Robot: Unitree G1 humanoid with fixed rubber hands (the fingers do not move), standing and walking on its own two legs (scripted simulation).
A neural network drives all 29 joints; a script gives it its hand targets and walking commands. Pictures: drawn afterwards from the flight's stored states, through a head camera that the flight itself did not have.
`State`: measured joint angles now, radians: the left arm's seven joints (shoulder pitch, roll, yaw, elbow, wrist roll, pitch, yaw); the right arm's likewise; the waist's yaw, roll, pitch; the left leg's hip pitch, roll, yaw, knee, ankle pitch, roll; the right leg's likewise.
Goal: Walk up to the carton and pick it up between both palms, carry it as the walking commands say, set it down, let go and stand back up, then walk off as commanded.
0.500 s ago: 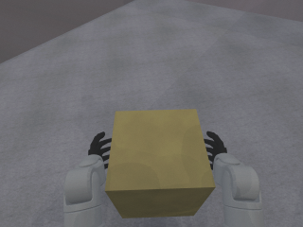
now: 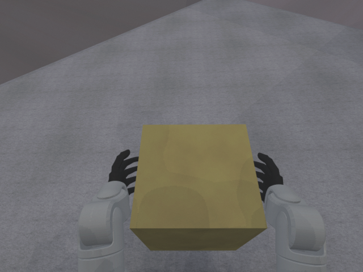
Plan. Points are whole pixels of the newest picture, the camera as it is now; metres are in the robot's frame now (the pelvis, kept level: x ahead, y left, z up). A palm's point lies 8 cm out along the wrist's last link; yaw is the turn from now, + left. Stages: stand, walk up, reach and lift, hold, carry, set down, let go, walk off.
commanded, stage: carry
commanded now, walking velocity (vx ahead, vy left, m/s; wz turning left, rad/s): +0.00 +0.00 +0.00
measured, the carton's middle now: (193, 193) +0.29 -0.01 +0.02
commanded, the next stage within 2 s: hold in 1.82 s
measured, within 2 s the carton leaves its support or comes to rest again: neither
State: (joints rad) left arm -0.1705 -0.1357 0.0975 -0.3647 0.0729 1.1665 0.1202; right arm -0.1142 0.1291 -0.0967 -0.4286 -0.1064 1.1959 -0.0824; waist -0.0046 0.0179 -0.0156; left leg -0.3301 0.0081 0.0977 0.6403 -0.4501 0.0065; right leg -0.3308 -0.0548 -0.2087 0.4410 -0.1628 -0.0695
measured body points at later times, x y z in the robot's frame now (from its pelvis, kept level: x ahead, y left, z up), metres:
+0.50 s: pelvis +0.05 +0.04 -0.01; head +0.03 +0.04 +0.44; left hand +0.32 +0.20 +0.06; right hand +0.32 -0.11 +0.07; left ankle +0.06 +0.14 -0.74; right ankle +0.05 -0.08 -0.74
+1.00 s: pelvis +0.03 +0.04 -0.01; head +0.01 +0.04 +0.44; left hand +0.31 +0.19 +0.06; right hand +0.30 -0.12 +0.06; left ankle +0.06 +0.14 -0.74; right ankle +0.05 -0.08 -0.74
